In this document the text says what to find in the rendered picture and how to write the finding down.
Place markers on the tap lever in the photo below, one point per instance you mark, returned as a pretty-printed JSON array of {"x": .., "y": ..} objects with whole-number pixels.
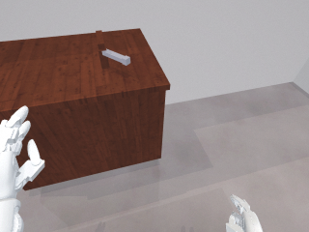
[{"x": 125, "y": 60}]

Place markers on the counter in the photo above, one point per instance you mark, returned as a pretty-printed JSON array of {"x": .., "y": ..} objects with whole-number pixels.
[{"x": 88, "y": 113}]

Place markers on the left robot forearm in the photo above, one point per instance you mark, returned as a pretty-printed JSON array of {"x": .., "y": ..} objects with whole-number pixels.
[{"x": 10, "y": 220}]

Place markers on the left robot hand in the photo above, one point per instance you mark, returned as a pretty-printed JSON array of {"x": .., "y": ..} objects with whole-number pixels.
[{"x": 12, "y": 133}]

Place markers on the right robot hand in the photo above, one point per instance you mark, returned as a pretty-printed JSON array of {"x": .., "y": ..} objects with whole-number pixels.
[{"x": 247, "y": 221}]

